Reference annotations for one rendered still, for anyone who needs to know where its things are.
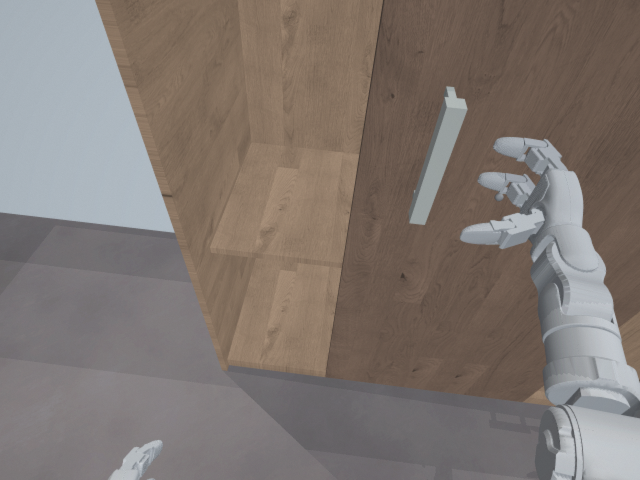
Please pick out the robot left hand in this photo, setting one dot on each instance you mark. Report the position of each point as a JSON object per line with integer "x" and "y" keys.
{"x": 136, "y": 462}

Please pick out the wardrobe door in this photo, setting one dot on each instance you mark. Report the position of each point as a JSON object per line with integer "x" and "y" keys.
{"x": 416, "y": 306}
{"x": 630, "y": 335}

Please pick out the robot right hand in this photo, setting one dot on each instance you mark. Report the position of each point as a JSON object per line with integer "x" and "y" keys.
{"x": 557, "y": 196}

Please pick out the robot right upper arm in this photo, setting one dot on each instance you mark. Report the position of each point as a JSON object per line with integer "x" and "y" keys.
{"x": 577, "y": 443}

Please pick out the robot right forearm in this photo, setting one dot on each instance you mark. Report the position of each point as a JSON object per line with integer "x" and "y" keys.
{"x": 586, "y": 365}

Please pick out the handle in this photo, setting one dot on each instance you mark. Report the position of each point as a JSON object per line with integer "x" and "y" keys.
{"x": 446, "y": 131}

